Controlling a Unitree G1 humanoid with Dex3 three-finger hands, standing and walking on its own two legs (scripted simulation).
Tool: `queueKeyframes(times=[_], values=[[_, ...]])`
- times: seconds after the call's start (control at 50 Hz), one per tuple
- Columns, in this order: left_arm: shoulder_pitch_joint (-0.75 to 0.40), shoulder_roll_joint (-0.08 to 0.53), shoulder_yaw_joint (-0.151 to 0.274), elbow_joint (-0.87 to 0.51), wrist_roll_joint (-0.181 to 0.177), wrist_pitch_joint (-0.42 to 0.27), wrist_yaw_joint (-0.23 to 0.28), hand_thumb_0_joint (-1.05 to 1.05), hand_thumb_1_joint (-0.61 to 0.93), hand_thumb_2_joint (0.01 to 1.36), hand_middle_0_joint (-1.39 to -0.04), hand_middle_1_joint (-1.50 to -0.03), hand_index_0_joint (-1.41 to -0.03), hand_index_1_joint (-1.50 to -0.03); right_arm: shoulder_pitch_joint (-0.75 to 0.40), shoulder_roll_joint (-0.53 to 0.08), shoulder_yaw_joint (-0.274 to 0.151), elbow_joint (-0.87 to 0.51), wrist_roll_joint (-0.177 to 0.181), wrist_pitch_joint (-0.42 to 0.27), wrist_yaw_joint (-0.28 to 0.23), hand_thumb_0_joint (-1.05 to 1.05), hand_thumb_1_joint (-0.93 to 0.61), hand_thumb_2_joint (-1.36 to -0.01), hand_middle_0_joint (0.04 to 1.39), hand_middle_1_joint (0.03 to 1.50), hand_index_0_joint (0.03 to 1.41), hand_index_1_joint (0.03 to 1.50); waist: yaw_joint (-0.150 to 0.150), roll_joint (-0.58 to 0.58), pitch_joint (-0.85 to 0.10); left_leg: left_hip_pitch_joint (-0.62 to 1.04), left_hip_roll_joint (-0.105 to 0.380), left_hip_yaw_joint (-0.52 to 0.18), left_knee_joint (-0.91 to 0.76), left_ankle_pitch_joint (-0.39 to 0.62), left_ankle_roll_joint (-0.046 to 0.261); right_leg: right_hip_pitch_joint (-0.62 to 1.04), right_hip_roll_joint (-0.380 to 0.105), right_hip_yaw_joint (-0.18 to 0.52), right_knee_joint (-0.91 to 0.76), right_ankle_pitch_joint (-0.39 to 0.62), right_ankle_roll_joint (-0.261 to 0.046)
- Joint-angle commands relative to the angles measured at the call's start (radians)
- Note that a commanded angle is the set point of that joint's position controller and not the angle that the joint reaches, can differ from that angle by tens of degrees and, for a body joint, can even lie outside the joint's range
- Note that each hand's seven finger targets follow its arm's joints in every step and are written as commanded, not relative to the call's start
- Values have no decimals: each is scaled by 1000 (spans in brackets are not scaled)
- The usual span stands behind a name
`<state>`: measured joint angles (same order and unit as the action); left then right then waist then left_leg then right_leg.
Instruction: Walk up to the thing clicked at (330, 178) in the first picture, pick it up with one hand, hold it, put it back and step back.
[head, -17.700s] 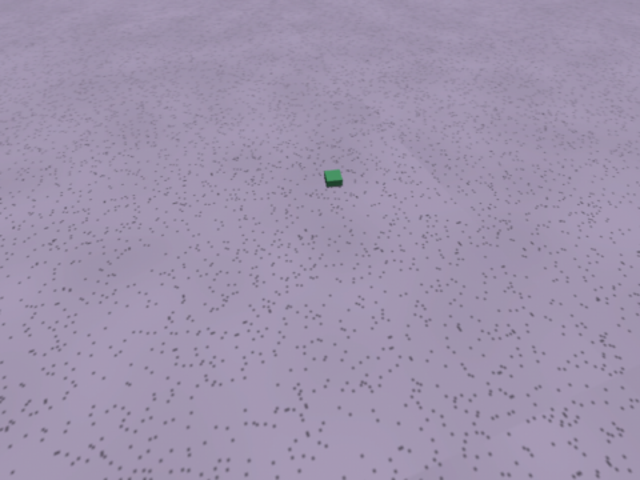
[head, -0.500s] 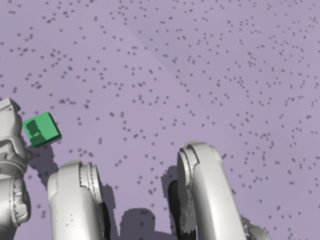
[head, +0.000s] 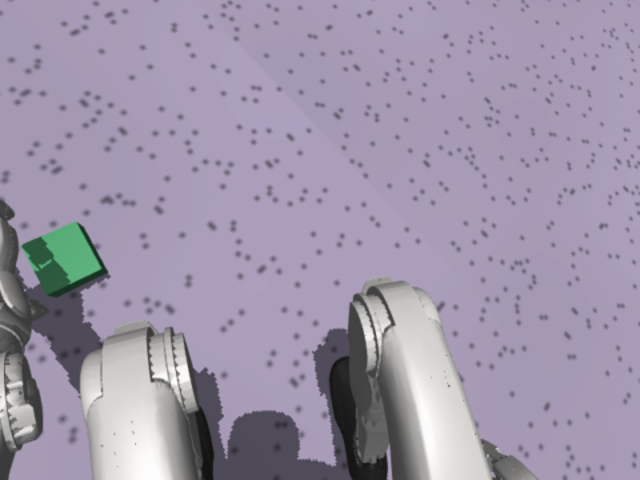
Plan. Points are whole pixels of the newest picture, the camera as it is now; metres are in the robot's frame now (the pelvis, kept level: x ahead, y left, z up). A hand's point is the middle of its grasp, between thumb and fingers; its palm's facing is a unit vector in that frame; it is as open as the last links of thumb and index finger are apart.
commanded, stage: rise first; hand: left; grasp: from above
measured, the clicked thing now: (66, 259) +0.44 +0.31 -0.30
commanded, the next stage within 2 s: approach in 1.14 s
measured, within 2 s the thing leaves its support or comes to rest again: neither
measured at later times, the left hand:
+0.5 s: hand out of the picture +0.40 +0.34 -0.18, palm faces -0.38 -0.23 -0.90, open 14.0 cm
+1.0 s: hand out of the picture +0.39 +0.33 -0.17, palm faces -0.38 -0.23 -0.90, open 13.8 cm
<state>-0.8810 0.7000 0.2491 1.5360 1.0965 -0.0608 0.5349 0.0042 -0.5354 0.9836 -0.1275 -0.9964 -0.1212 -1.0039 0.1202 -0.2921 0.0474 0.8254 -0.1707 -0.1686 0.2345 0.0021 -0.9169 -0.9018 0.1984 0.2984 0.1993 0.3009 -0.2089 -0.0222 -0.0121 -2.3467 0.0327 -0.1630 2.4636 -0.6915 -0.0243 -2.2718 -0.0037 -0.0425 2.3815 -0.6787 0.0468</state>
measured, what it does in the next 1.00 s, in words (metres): stands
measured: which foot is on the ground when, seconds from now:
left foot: down 0.00-1.00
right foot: down 0.00-1.00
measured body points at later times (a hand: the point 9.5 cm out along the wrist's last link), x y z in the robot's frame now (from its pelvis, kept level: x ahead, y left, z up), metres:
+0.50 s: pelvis +0.00 +0.00 +0.00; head +0.23 +0.06 +0.38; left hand +0.42 +0.34 -0.13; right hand +0.07 -0.27 -0.11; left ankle +0.07 +0.13 -0.28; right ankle +0.10 -0.13 -0.28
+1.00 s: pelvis +0.00 +0.00 +0.01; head +0.23 +0.06 +0.39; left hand +0.41 +0.34 -0.12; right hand +0.08 -0.27 -0.11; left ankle +0.07 +0.13 -0.28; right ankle +0.10 -0.13 -0.28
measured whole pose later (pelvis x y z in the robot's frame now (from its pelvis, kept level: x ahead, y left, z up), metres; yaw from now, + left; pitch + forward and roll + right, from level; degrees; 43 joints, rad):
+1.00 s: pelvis +0.00 +0.00 +0.01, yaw +1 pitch +32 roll -7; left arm -0.87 0.68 0.23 1.53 1.11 -0.08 0.51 0.00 -0.49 0.94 -0.19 -0.93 -0.18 -0.95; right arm 0.10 -0.30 0.03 0.82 -0.17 -0.17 0.24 0.00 -0.92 -0.90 0.20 0.30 0.20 0.30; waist -0.19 -0.01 -0.04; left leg -2.33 0.03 -0.15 2.44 -0.68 -0.02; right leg -2.25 -0.01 -0.04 2.36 -0.67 0.05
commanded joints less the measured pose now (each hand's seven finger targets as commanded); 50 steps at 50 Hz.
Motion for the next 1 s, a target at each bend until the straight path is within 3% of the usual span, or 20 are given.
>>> queueKeyframes(times=[0.0, 0.06, 0.08, 0.1, 0.14, 0.18, 0.22, 0.26, 0.3, 0.4, 0.46, 0.5, 0.54, 0.58, 0.62, 0.66, 0.68, 0.86, 0.92, 0.98], values=[[-250, 267, 17, -135, -3, -12, 36, 0, -562, 989, -107, -999, -96, -1009, 194, -246, -78, -11, -1, -6, -9, 0, -908, -905, 199, 300, 199, 300, 10, 290, -663, 496, -19, 125, -252, 156, 44, 319, 36, -124, -235, 189, -76], [-232, 255, 3, -136, -1, -12, 31, 0, -558, 983, -117, -995, -105, -1006, 199, -238, -80, -7, 1, -6, -4, 0, -911, -907, 199, 300, 199, 300, 14, 282, -669, 505, -16, 126, -246, 171, 44, 330, 37, -123, -236, 205, -77], [-263, 272, 8, -144, 0, -14, 29, 0, -550, 978, -119, -991, -108, -1001, 207, -243, -74, -9, -2, -7, -2, 0, -911, -906, 199, 300, 199, 300, -5, 276, -663, 493, -16, 126, -236, 181, 48, 337, 36, -124, -232, 217, -73], [-234, 277, 24, -153, -4, -13, 30, 0, -549, 975, -117, -993, -108, -1001, 207, -248, -81, -5, 2, -5, -2, 0, -911, -907, 199, 300, 199, 300, 19, 286, -702, 514, -17, 124, -247, 194, 44, 346, 37, -124, -230, 224, -76], [-224, 264, 16, -156, -7, -12, 27, 0, -542, 970, -123, -988, -114, -996, 199, -242, -84, -9, 5, -4, -3, 0, -910, -906, 199, 300, 199, 300, 22, 296, -691, 522, -18, 127, -254, 190, 42, 335, 36, -123, -231, 220, -76], [-238, 249, -2, -135, -2, -6, 21, 0, -550, 971, -118, -996, -108, -1005, 205, -240, -84, -3, 3, -4, 1, 0, -912, -907, 199, 300, 199, 300, 9, 279, -679, 517, -16, 126, -248, 186, 42, 330, 37, -124, -231, 219, -78], [-241, 269, 18, -161, -10, -7, 24, 0, -546, 970, -125, -993, -116, -1001, 200, -246, -87, -7, 8, -2, -1, 0, -914, -908, 199, 300, 199, 300, 19, 286, -693, 514, -17, 127, -249, 185, 44, 337, 36, -121, -234, 219, -76], [-224, 229, -11, -131, -8, -1, 16, 0, -554, 977, -121, -995, -110, -1005, 199, -242, -89, -4, 6, -2, 0, 0, -913, -907, 199, 300, 199, 300, 14, 269, -664, 502, -17, 127, -255, 166, 45, 327, 40, -122, -246, 202, -76], [-229, 250, 9, -140, -15, -5, 13, 0, -545, 973, -126, -993, -116, -1002, 204, -246, -87, -10, 7, -2, 0, 0, -913, -907, 199, 300, 199, 300, 12, 241, -666, 474, -19, 129, -250, 161, 49, 355, 38, -118, -255, 196, -72], [-231, 239, -9, -136, -2, -10, 0, 0, -560, 990, -131, -973, -112, -992, 190, -245, -88, -15, 10, -2, 0, 0, -911, -907, 199, 300, 199, 300, 13, 268, -642, 487, -21, 126, -269, 145, 45, 323, 36, -123, -246, 175, -77], [-240, 275, 5, -146, 1, -21, -1, 0, -531, 970, -152, -951, -134, -968, 189, -246, -85, -22, 12, 0, -1, 0, -912, -907, 199, 300, 199, 300, 14, 241, -646, 468, -22, 131, -254, 140, 52, 341, 35, -115, -256, 172, -73], [-213, 264, 3, -129, 2, -26, 0, 0, -533, 968, -157, -951, -138, -970, 178, -245, -86, -17, 10, 2, -2, 0, -914, -908, 199, 300, 199, 300, 30, 224, -659, 453, -23, 133, -256, 132, 52, 352, 38, -112, -259, 165, -73], [-234, 252, -5, -130, 7, -31, 4, 0, -511, 953, -169, -935, -152, -952, 188, -245, -83, -18, 6, 2, -3, 0, -910, -906, 199, 300, 199, 300, 10, 230, -645, 455, -25, 134, -255, 132, 51, 352, 38, -114, -264, 167, -71], [-235, 271, 8, -166, 10, -36, 11, 0, -512, 951, -171, -929, -153, -947, 183, -248, -90, -16, 8, 2, -5, 0, -912, -907, 199, 300, 199, 300, 28, 268, -688, 502, -24, 126, -268, 142, 44, 330, 36, -123, -245, 172, -77], [-235, 230, -20, -144, 18, -32, 12, 0, -511, 949, -171, -931, -153, -949, 180, -241, -91, -14, 8, 2, -4, 0, -911, -907, 199, 300, 199, 300, 13, 283, -666, 520, -23, 126, -273, 146, 40, 309, 37, -125, -244, 177, -79], [-241, 246, -5, -170, 15, -32, 22, 0, -505, 944, -173, -927, -156, -945, 189, -247, -95, -13, 6, 1, -3, 0, -912, -907, 199, 300, 199, 300, 15, 294, -680, 529, -23, 126, -275, 155, 39, 315, 33, -127, -242, 185, -78], [-226, 259, 3, -177, 17, -31, 24, 0, -505, 942, -179, -927, -161, -944, 182, -247, -97, -12, 8, 4, -4, 0, -915, -908, 199, 300, 199, 300, 36, 302, -695, 533, -23, 128, -282, 152, 39, 313, 34, -124, -242, 181, -82], [-217, 209, -20, -104, 3, -11, 16, 0, -500, 939, -175, -938, -161, -952, 194, -246, -96, -5, 5, 1, -3, 0, -913, -907, 199, 300, 199, 300, 7, 227, -650, 484, -24, 133, -268, 151, 49, 324, 32, -115, -264, 186, -73], [-234, 250, 0, -117, 6, -22, 14, 0, -491, 935, -186, -931, -172, -946, 186, -245, -88, -6, 5, -4, -4, 0, -913, -907, 199, 300, 199, 300, 25, 238, -666, 488, -28, 132, -274, 143, 48, 336, 34, -114, -263, 170, -77], [-236, 232, -26, -98, 18, -27, 14, 0, -484, 928, -197, -922, -181, -938, 178, -241, -87, -7, 3, -9, -3, 0, -914, -907, 199, 300, 199, 300, 17, 243, -656, 484, -26, 136, -265, 135, 48, 327, 36, -112, -263, 166, -76]])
